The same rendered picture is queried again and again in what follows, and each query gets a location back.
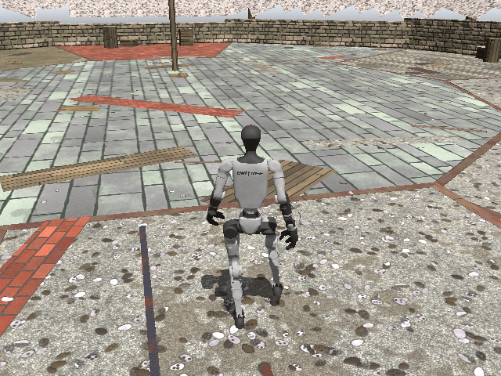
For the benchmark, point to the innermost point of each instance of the humanoid robot torso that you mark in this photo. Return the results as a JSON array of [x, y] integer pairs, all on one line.
[[250, 183]]

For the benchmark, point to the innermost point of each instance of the robot right upper arm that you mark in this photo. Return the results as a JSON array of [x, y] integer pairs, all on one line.
[[278, 179]]

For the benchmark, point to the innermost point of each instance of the robot right hand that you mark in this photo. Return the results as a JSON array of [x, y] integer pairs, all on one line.
[[293, 238]]

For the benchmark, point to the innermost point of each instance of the left robot forearm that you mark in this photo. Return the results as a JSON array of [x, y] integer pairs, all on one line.
[[213, 206]]

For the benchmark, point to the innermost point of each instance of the robot left upper arm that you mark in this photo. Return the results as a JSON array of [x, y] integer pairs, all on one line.
[[221, 179]]

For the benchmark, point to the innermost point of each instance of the left robot foot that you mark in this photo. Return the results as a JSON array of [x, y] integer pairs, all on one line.
[[240, 320]]

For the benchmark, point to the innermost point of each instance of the robot left hand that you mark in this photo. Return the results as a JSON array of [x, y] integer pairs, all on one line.
[[217, 215]]

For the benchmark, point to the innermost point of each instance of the right robot forearm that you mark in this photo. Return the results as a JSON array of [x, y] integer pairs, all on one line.
[[288, 214]]

